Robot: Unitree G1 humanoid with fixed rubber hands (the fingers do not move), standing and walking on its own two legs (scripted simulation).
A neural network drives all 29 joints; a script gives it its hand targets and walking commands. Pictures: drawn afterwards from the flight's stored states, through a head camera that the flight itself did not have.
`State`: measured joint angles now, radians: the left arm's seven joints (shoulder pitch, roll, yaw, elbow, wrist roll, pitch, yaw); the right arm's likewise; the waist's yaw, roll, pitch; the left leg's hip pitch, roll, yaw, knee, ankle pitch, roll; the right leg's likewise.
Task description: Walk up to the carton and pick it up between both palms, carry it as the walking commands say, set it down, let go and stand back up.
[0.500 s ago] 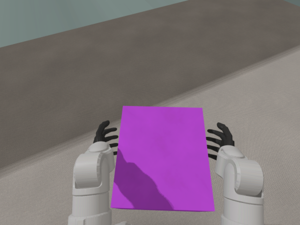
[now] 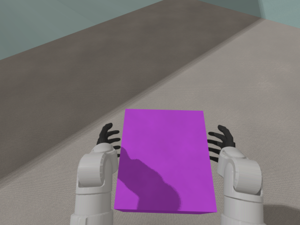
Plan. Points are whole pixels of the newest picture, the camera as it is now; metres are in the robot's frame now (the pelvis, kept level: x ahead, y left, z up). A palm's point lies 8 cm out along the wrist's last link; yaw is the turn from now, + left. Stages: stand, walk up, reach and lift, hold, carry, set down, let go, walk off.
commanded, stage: carry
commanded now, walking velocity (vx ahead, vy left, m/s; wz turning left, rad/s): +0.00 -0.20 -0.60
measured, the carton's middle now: (162, 161) +0.31 +0.00 -0.02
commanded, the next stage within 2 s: none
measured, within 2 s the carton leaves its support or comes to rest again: neither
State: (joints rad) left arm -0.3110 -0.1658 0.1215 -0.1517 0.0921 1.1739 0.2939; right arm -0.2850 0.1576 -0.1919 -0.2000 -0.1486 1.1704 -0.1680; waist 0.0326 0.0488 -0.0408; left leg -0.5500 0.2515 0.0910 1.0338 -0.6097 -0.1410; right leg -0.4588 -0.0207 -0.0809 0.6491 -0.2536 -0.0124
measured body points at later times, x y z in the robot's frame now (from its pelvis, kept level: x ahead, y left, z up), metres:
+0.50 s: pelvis -0.09 -0.12 +0.01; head -0.07 -0.11 +0.46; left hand +0.24 -0.05 +0.08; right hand +0.16 -0.35 +0.09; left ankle -0.03 +0.03 -0.72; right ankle -0.10 -0.29 -0.68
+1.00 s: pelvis -0.21 -0.23 +0.01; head -0.19 -0.22 +0.46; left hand +0.12 -0.27 +0.07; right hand -0.05 -0.52 +0.09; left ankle -0.15 -0.15 -0.72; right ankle -0.18 -0.32 -0.69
